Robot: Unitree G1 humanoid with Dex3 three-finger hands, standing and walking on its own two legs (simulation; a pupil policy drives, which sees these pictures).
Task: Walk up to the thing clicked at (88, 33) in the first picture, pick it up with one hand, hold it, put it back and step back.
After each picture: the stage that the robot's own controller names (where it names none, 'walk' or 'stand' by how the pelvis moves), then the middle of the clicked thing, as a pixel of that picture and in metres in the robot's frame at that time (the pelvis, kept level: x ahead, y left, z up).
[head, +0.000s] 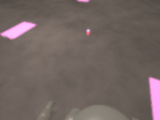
stand; (88, 32) +2.07 +0.21 -0.72
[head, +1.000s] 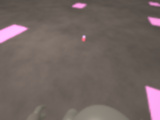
walk; (83, 38) +1.93 +0.26 -0.72
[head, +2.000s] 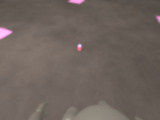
walk; (79, 47) +1.35 +0.27 -0.72
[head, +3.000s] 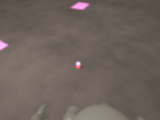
walk; (78, 65) +0.89 +0.25 -0.71
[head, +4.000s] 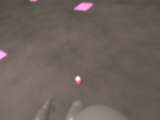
walk; (78, 80) +0.57 +0.25 -0.70
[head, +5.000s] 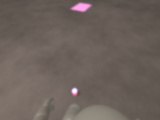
stand; (74, 91) +0.38 +0.21 -0.70
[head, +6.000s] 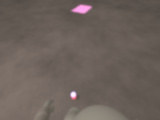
stand; (73, 95) +0.34 +0.22 -0.72
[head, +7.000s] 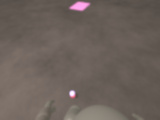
stand; (72, 94) +0.33 +0.24 -0.72
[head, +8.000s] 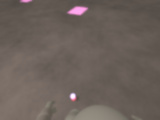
stand; (73, 97) +0.33 +0.24 -0.73
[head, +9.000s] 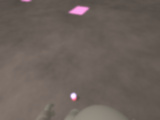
stand; (73, 96) +0.33 +0.23 -0.73
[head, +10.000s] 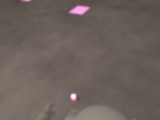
stand; (73, 97) +0.32 +0.23 -0.73
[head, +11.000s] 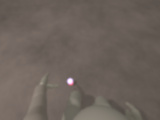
go down; (70, 82) +0.36 +0.23 -0.63
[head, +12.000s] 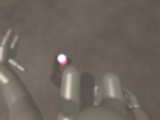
go down; (62, 59) +0.40 +0.28 -0.31
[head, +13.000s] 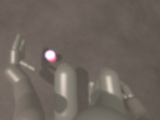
close in; (51, 56) +0.38 +0.31 -0.26
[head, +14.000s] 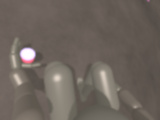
close; (28, 56) +0.36 +0.32 -0.21
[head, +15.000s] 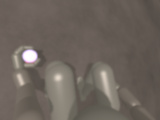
lift; (30, 57) +0.35 +0.31 -0.22
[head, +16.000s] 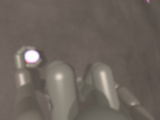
lift; (31, 57) +0.34 +0.31 -0.22
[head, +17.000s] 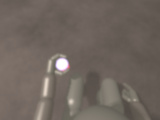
lift; (63, 66) +0.32 +0.23 -0.02
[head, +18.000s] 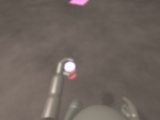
hold; (70, 70) +0.32 +0.18 +0.01
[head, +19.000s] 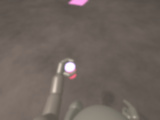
hold; (70, 70) +0.33 +0.17 +0.00
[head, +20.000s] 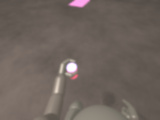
hold; (72, 71) +0.33 +0.16 +0.00
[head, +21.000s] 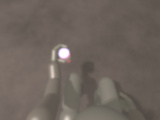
crouch; (65, 56) +0.41 +0.22 -0.08
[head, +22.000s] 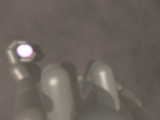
lower; (26, 53) +0.38 +0.32 -0.22
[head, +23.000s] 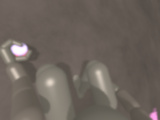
lower; (21, 51) +0.40 +0.32 -0.22
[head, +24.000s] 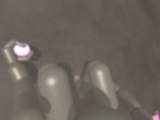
lower; (23, 52) +0.39 +0.32 -0.22
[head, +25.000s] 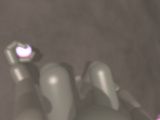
lower; (25, 53) +0.38 +0.32 -0.22
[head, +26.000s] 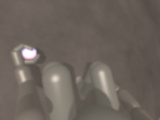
loosen; (30, 55) +0.37 +0.31 -0.22
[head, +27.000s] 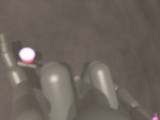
withdraw; (27, 56) +0.37 +0.30 -0.22
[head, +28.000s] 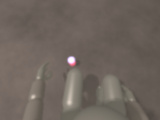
walk; (71, 61) +0.42 +0.24 -0.36
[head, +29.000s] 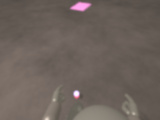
stand; (76, 94) +0.35 +0.17 -0.66
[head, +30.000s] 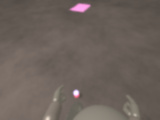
stand; (76, 93) +0.36 +0.19 -0.67
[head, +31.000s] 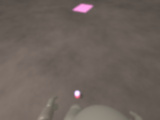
stand; (77, 94) +0.36 +0.18 -0.70
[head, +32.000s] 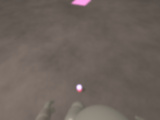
walk; (79, 88) +0.39 +0.17 -0.71
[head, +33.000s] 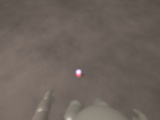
walk; (78, 73) +0.59 +0.17 -0.71
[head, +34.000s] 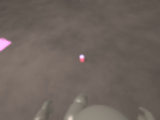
walk; (82, 58) +0.92 +0.28 -0.70
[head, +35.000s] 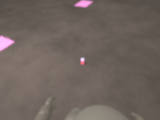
stand; (82, 61) +0.97 +0.21 -0.71
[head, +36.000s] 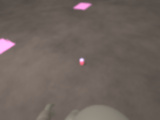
stand; (81, 61) +1.00 +0.24 -0.73
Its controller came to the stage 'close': yes
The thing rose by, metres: 0.71
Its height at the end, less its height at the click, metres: +0.00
